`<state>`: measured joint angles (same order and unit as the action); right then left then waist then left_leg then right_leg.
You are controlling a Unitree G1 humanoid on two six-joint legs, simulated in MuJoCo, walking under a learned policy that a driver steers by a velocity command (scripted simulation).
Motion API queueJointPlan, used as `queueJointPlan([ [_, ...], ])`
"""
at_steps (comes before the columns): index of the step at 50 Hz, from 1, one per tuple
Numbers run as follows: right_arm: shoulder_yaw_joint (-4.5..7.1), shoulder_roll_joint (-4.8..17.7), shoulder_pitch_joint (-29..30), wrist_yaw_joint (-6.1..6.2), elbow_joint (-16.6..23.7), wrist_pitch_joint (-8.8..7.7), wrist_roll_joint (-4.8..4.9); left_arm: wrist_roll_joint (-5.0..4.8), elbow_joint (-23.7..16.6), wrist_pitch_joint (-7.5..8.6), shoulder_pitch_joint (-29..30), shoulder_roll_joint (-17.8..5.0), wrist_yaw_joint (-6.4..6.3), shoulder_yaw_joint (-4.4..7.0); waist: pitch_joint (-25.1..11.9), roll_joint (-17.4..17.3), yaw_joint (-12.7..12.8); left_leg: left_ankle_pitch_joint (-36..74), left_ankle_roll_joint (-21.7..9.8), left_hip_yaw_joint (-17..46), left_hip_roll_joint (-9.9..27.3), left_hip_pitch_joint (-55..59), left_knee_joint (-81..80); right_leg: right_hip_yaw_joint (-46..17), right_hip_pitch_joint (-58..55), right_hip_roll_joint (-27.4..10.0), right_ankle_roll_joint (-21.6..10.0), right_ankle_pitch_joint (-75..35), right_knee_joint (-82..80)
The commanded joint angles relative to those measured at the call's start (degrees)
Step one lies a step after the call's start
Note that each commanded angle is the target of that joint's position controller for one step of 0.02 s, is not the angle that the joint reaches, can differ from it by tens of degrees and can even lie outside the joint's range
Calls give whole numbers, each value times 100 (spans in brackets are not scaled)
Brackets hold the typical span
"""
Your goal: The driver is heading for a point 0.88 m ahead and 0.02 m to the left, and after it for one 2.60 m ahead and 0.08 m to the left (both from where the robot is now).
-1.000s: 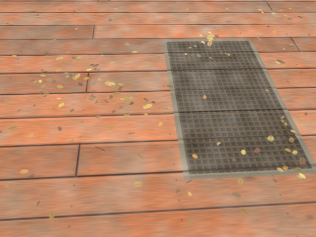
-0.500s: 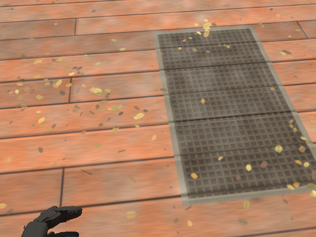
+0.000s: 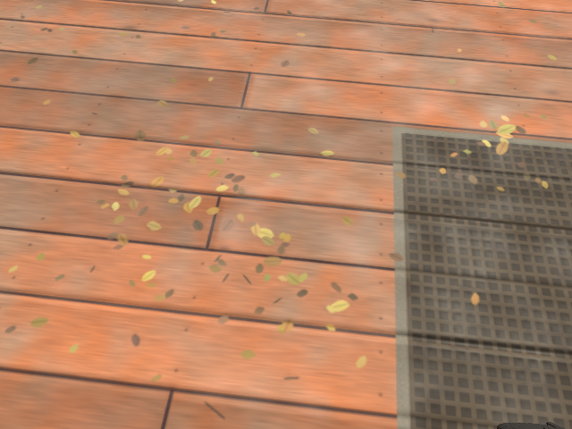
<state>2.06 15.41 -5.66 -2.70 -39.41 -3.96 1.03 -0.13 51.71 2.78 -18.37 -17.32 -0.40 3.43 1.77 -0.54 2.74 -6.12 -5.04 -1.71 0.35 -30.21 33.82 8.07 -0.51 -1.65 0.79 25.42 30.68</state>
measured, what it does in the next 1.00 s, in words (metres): walks ahead: right foot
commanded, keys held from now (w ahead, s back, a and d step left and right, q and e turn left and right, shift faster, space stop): w+q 0.10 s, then w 0.88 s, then w+e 0.02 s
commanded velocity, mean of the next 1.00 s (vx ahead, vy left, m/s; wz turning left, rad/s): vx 0.50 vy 0.00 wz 0.16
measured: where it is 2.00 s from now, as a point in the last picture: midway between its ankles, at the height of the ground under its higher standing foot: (291, 191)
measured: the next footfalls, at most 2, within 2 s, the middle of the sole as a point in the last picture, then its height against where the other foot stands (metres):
right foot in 0.50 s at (343, 418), level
left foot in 1.04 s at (230, 309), level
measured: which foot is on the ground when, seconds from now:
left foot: down 0.00-0.52, up 0.54-1.00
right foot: down 0.00-0.00, up 0.02-0.48, down 0.50-1.00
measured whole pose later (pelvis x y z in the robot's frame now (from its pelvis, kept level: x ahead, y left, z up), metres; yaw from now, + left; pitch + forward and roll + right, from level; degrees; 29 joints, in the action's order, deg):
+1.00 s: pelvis +0.56 +0.04 +0.01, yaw +8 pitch +3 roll -2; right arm 1.6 14.4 -3.1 -2.0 -37.3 -4.7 0.8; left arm -1.3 51.6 3.3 -21.9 -16.8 0.3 2.8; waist 1.0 -1.8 5.5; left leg -1.3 -1.9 0.4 2.7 -31.1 29.3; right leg 0.8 -2.9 2.3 -0.9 20.3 15.1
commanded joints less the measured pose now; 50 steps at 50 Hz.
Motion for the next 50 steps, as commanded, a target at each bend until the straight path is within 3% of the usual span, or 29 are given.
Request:
queueJointPlan([
  [1, 547, 1594, -2112, 79, 58, -2, 27, 118, -662, 350, -245, -309, 56, -97, -2450, -1235, -800, -1009, -1818, 4960, 1945, 5365, -1522, -1054, 4053, 549, -33, 643, 4543],
  [2, 428, 1243, -1961, 82, 69, -22, -40, -120, -798, 493, 231, -746, 145, 23, -1840, -905, -903, -1144, -1476, 4269, 1799, 5012, -1641, -1460, 4626, 168, -187, 362, 4833],
  [3, 393, 1089, -1620, 102, 141, -30, -54, -180, -909, 567, 561, -726, 155, -5, -1227, -469, -788, -760, -1287, 3467, 1572, 4223, -1643, -1356, 4655, -91, -275, -121, 4544],
  [4, 355, 968, -1258, 108, 227, -20, -59, -78, -927, 579, 696, -687, 119, 2, -765, -17, -575, -144, -1161, 2865, 1345, 3363, -1726, -1289, 4432, -295, -256, -463, 4002],
  [5, 301, 825, -1010, 119, 324, -25, -109, 11, -917, 526, 666, -725, 85, 51, -588, -65, -367, 412, -1078, 2490, 1168, 2756, -1861, -1310, 4010, -462, -217, -708, 3579],
  [7, 279, 757, -838, 144, 400, -40, -122, 65, -857, 383, 441, -579, 86, 43, -549, -227, -174, 1055, -1129, 2102, 1007, 2198, -2091, -1211, 3578, -511, -47, -958, 3260],
  [9, 299, 842, -972, 195, 315, -84, -83, 90, -883, 288, 502, -447, 61, 18, -446, -252, -162, 1527, -1142, 1686, 921, 1961, -2229, -1108, 3589, -499, 137, -1365, 2802],
  [14, 314, 943, -1371, 305, 69, -64, -46, 53, -1146, 319, 1499, -229, 98, -67, -158, -332, -551, 1065, -748, 1081, 603, 1928, -2315, -985, 3419, -295, 212, -3159, 764],
  [17, 328, 1007, -1640, 304, -112, -57, -25, -15, -1287, 370, 1961, -250, 169, -77, 51, -373, -747, 586, -722, 1252, 807, 2187, -2324, -981, 3369, -185, 108, -3490, 187],
  [20, 347, 1014, -1815, 329, -264, 10, -18, -17, -1429, 431, 2200, -358, 254, -48, 147, -368, -772, 931, -693, 1482, 1131, 2976, -1988, -1041, 3728, -141, -111, -2976, -161],
  [23, 381, 1080, -1745, 372, -318, 100, -18, -15, -1389, 465, 1865, -497, 293, 14, -7, -506, -529, 2035, -536, 1541, 1239, 3375, -1507, -903, 3245, 14, -363, -2263, -332],
  [24, 376, 1088, -1636, 377, -297, 133, -26, -11, -1261, 474, 1388, -617, 271, 89, -309, -523, -249, 2982, -440, 1393, 1065, 3340, -966, -713, 2508, 194, -499, -2249, -482],
  [25, 309, 961, -1582, 374, -249, 149, -65, 17, -1054, 477, 585, -853, 235, 199, -934, -417, 129, 3212, -284, 1156, 757, 2951, 33, -809, 1210, 42, -727, -2531, -393],
  [26, 182, 662, -1772, 373, -118, 126, -186, 82, -943, 464, -359, -1252, 203, 292, -1845, 307, 357, 1573, -41, 913, 256, 1607, 1800, -2157, -687, -1071, -1241, -2706, -116],
  [27, 56, 201, -2475, 331, -146, 23, -68, 18, -735, 403, -725, -1374, 240, 348, -2362, 1865, 84, -2537, 317, 790, -615, -435, 3511, -4635, -2236, -2041, -1983, -1365, -797],
  [28, 146, 752, -2056, 310, -170, -45, 35, -125, -755, 392, -673, -851, 246, 206, -1890, 1184, 319, -2687, 275, 1244, -320, -1117, 4029, -4831, -2005, -1921, -1769, -325, -1210],
  [29, 209, 957, -1443, 290, -3, -85, 107, -106, -827, 363, -225, -683, 215, 146, -1066, 764, 289, -2138, 258, 1025, -26, -1393, 4011, -4021, -1227, -1773, -1544, -421, -1350],
  [30, 198, 929, -1103, 295, 70, -110, 42, -32, -901, 333, 141, -618, 202, 107, -614, 317, 153, -1656, 282, 804, 241, -1233, 3750, -3445, -424, -1559, -1445, -1037, -1495],
  [31, 220, 874, -986, 291, 103, -115, -37, 22, -925, 324, 351, -518, 202, 71, -345, 253, 3, -1368, 324, 739, 411, -1062, 3430, -3080, 135, -1379, -1440, -1584, -1649],
  [32, 224, 787, -1099, 280, 93, -91, -53, 78, -927, 337, 441, -452, 200, 39, -334, 402, -161, -1194, 353, 736, 545, -748, 3247, -2814, 472, -1230, -1422, -1960, -1782],
  [35, 169, 517, -1214, 290, 68, 5, -62, 2, -814, 385, 427, -534, 192, 61, -263, 521, -307, -1016, 508, 563, 659, -574, 2712, -2208, 903, -1084, -1537, -2640, -2107],
  [38, 119, 416, -681, 301, 240, -3, -103, -25, -696, 353, 302, -707, 131, 110, -101, 390, -193, -183, 634, 462, 712, -794, 1761, -1757, 919, -974, -1493, -3041, -2282],
  [42, 62, 266, 82, 222, 406, -86, -57, -89, -523, 278, -34, -795, 94, 113, 19, 365, 107, 983, 611, 251, 496, -440, 355, -1289, 827, -761, -1256, -2999, -2273],
  [45, 70, 305, 537, 139, 571, -126, -2, -118, -346, 196, -346, -846, 88, 121, 138, 381, 258, 1035, 528, 246, 392, -489, -109, -1396, 373, -993, -1231, -2896, -2118],
  [47, 93, 378, 683, 78, 672, -151, 4, -131, -260, 127, -406, -892, 64, 142, 178, 422, 210, 683, 389, 290, 350, -564, -330, -1483, -30, -1193, -1154, -3079, -1901],
  [49, 143, 504, 487, 47, 656, -168, -11, -131, -224, 67, -340, -976, 33, 177, 51, 500, 16, 274, 230, 228, 246, -194, -486, -1498, -278, -1285, -1040, -3682, -1548],
  [50, 211, 619, 103, 62, 567, -179, -37, -140, -230, 40, -251, -1008, 24, 183, -165, 514, -245, 208, 123, 110, 95, 492, -650, -1447, -195, -1176, -955, -4462, -1059],
])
